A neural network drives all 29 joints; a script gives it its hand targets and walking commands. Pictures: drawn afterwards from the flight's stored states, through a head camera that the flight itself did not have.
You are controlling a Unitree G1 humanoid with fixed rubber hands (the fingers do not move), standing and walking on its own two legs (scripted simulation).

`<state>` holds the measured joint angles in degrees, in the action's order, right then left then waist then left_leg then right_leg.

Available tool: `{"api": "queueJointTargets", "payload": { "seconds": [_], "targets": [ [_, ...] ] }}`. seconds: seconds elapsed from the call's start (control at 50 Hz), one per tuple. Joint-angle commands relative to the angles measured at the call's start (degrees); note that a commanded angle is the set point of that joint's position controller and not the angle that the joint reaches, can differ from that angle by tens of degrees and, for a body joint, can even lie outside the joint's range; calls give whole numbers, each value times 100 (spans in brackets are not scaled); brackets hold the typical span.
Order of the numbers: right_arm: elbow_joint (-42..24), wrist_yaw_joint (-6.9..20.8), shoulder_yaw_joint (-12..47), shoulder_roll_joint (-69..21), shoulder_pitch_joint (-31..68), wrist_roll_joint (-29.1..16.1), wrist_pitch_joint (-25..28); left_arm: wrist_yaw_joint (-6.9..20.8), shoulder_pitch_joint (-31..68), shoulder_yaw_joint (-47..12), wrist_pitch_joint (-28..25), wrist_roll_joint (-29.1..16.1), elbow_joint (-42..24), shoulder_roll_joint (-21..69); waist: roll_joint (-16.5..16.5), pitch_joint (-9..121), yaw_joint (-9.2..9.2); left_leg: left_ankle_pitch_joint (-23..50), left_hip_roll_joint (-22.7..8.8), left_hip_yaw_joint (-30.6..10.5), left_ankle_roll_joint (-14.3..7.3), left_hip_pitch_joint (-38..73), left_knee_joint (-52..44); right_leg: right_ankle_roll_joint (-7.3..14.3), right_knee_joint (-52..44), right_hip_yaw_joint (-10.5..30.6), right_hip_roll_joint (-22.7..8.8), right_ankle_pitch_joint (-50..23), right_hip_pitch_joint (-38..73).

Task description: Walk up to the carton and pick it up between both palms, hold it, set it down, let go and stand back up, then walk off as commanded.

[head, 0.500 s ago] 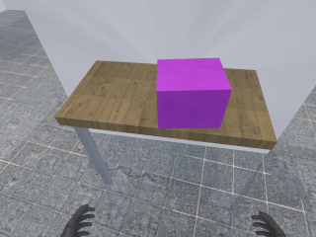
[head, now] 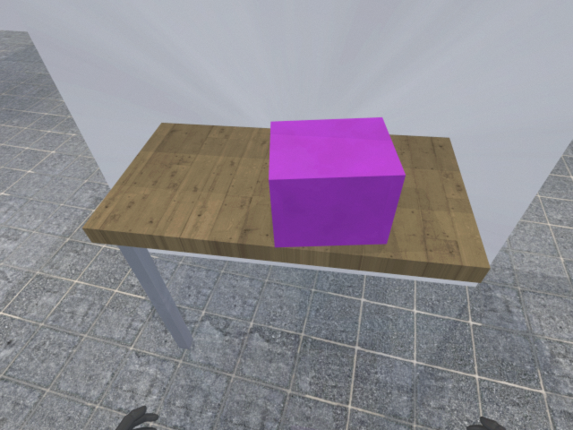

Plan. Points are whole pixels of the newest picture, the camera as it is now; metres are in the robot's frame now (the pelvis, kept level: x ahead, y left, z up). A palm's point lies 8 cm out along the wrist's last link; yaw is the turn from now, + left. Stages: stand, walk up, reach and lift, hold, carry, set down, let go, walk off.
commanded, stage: walk up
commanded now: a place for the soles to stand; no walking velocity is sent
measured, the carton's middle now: (328, 182) +0.57 -0.05 +0.02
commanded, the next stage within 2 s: reach and lift in 1.68 s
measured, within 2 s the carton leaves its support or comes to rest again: neither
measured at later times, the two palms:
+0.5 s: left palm out of the picture +0.09 +0.31 -0.10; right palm (477, 372) +0.24 -0.25 -0.08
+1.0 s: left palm (117, 369) +0.24 +0.31 -0.08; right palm (504, 407) +0.19 -0.28 -0.09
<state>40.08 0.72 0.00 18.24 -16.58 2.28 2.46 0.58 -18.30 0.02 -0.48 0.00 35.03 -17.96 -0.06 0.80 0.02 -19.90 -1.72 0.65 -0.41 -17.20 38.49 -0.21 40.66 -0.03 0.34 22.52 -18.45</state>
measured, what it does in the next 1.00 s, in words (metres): steps on the spot: left foot, then right foot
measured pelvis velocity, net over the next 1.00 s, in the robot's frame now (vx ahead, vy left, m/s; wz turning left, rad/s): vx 0.10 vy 0.02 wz -0.08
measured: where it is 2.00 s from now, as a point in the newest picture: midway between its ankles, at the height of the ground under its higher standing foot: outside the picture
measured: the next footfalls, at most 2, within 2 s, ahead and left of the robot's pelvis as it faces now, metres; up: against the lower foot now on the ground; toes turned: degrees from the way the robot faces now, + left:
left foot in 0.46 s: +0.23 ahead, +0.13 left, +0.00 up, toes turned -1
right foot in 0.76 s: +0.15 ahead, -0.11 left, +0.00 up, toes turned -4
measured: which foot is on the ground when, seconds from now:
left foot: down 0.00-0.06, up 0.08-0.44, down 0.46-1.00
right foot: down 0.00-0.48, up 0.50-0.74, down 0.76-1.00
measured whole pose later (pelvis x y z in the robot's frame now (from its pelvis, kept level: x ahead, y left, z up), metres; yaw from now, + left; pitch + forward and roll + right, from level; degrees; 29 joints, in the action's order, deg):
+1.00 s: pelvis +0.10 +0.02 -0.01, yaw -5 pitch -4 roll -1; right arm 35.1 0.3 0.0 22.4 -16.4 0.8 -0.7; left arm -0.9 -15.7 0.0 -0.7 0.0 35.0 -22.4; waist 1.1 -3.1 -1.0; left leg -15.6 -2.8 2.7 -0.3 -23.5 42.9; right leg 1.0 44.0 0.0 -0.1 22.6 -17.9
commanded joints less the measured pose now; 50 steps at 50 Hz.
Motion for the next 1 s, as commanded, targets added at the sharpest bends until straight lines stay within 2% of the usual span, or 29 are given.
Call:
{"api": "queueJointTargets", "payload": {
  "seconds": [0.0,0.02,0.04,0.06,0.08,0.12,0.18,0.34,0.36,0.4,0.42,0.44,0.46,0.48,0.5,0.52,0.6,0.64,0.68,0.7,0.72,0.74,0.76,0.78,0.82,0.86,0.9,0.94,0.98],
  "targets": [
    [-760,30,-666,1505,221,112,114,32,-385,581,-481,164,-355,-1133,687,-40,-150,-694,-1101,-1139,-834,223,-761,417,-1062,146,-76,291,239],
    [-925,51,-582,1234,477,52,97,-28,-893,642,-519,172,-161,-1364,22,181,-390,-354,-509,-438,-447,-979,503,673,-1557,1299,-444,387,1561],
    [-1156,88,-498,942,686,-46,106,-74,-1311,783,-533,145,-90,-1866,-1332,83,-606,-1271,305,261,34,-2712,1911,1037,-2116,3371,-1554,-443,2659],
    [-1270,37,-548,1175,875,6,61,-109,-1631,831,-469,122,-101,-1949,-789,-202,-743,-1792,95,-204,34,-3414,2268,1446,-2062,3980,-2006,-1353,2869],
    [-1279,18,-592,1309,811,-8,18,-145,-1625,860,-440,112,-197,-1976,-415,-373,-687,-1740,-66,-340,-2,-3480,2673,1562,-2045,3994,-2129,-1686,2701],
    [-1295,46,-596,1259,710,16,14,-212,-1512,768,-406,93,-264,-1792,-168,-807,-499,-1269,-174,-378,-65,-3244,2774,1243,-1891,3385,-1693,-2645,2322],
    [-1284,60,-619,1256,409,12,-57,-249,-1352,673,-393,51,-416,-1778,-553,-816,-285,-716,-269,-267,50,-2562,2491,1027,-1881,2744,-1403,-3246,1719],
    [-1624,-21,-610,1184,794,-11,-111,-272,-1386,661,-254,75,-674,-1947,-878,-1025,-394,-126,-125,-9,-2,-1386,892,1095,-1410,2103,-1134,-3492,929],
    [-1541,-54,-604,1163,595,-25,-88,-259,-1231,638,-213,60,-692,-1948,-870,-924,-257,56,-30,65,-42,-781,448,1017,-1163,1844,-1061,-3650,667],
    [-1184,-150,-678,1328,-362,2,-15,-206,-865,543,-168,-29,-774,-1793,-407,-320,355,1306,38,87,-229,1405,-866,634,152,1162,-615,-3468,-237],
    [-1102,-201,-805,1687,-707,81,2,-190,-885,458,-228,-84,-833,-1509,81,199,594,1755,-495,-552,-526,2389,-746,367,1171,925,-385,-2999,-892],
    [-1141,-229,-884,2076,-915,101,-19,-201,-1187,387,-251,-168,-888,-1115,1222,961,593,2411,-1883,-2279,-1145,2794,-955,75,2830,473,179,-547,-1285],
    [-1230,-228,-865,2155,-825,-69,-83,-291,-1338,514,-177,-85,-832,-1401,883,974,409,2054,-2424,-3078,-1578,2109,-1416,40,3161,566,465,1480,-1241],
    [-1245,-194,-806,1969,-777,-126,-118,-339,-1110,609,-27,0,-838,-1707,517,545,405,491,-2363,-2836,-1749,1180,-1692,44,3282,808,204,1499,-975],
    [-1301,-177,-734,1831,-389,-118,-149,-301,-1042,593,41,-3,-806,-1670,469,-66,212,-814,-2036,-2413,-1533,607,-1886,42,3165,710,113,1270,-1074],
    [-1322,-194,-667,1769,-134,-103,-154,-254,-1015,588,48,14,-716,-1581,593,-391,110,-1142,-1730,-2064,-1322,348,-1973,34,2882,682,23,1048,-1139],
    [-1349,-194,-542,1658,127,-94,-115,-175,-1085,574,33,22,-372,-1429,1081,-165,-1,-143,-1371,-1339,-1023,-38,-1638,-23,1500,416,-38,1099,-466],
    [-1382,-145,-513,1705,282,-125,-161,-160,-877,531,25,3,-371,-1415,1254,-102,20,-760,-1298,-1143,-923,-359,-1582,36,524,153,-134,1002,40],
    [-1389,-91,-480,1718,620,-175,-265,-159,-1028,520,-28,6,-161,-1435,1210,-99,-175,-1283,-1080,-860,-605,-802,-1236,134,-685,-135,-8,-30,894],
    [-1307,-67,-433,1605,501,-193,-296,-185,-941,540,-62,55,-132,-1551,953,-140,-196,-1316,-1013,-744,-412,-1008,-815,152,-1081,127,-29,-292,1142],
    [-1290,-57,-378,1430,430,-240,-287,-203,-700,574,-84,98,-173,-1762,325,-274,-146,-1242,-799,-517,-171,-1270,-194,292,-1369,1078,-422,-140,1006],
    [-1283,-38,-360,1306,312,-286,-281,-222,-313,613,-117,93,-333,-2041,-413,-522,-12,-891,-307,-150,136,-1356,541,628,-2084,2718,-1325,800,317],
    [-1231,-63,-474,1543,247,-316,-316,-230,235,658,-141,91,-533,-2264,-494,-891,40,-1020,-150,-232,116,-751,1009,1069,-2389,3282,-1809,1740,-934],
    [-1161,-67,-541,1679,120,-316,-314,-215,540,649,-180,72,-576,-2180,-410,-953,155,-767,-197,-327,-6,-71,896,1188,-2246,2961,-1754,1781,-1424],
    [-1097,-37,-536,1602,154,-224,-208,-164,557,553,-221,-18,-428,-1914,-180,-791,319,-81,-350,-365,-203,748,-482,594,-1597,1690,-993,677,-1462],
    [-1011,-34,-570,1788,319,-175,-90,-114,215,445,-227,-102,-270,-1648,214,-119,160,-114,-995,-1253,-435,751,-1191,272,-878,897,-435,92,-796],
    [-928,-11,-477,1731,538,-222,-79,-103,-5,431,-203,-96,-115,-1651,53,47,-54,-733,-1029,-1199,-471,-76,-1152,357,-1007,905,-398,204,183],
    [-841,2,-419,1630,526,-269,-109,-105,329,432,-223,-96,-164,-1760,-133,-256,76,-602,-584,-639,-166,-36,-791,476,-1409,1487,-742,389,-232],
    [-755,0,-439,1677,446,-269,-106,-103,498,437,-250,-101,-167,-1780,-25,-260,166,-109,-599,-636,-170,424,-836,461,-1342,1398,-751,203,-624]
  ]
}}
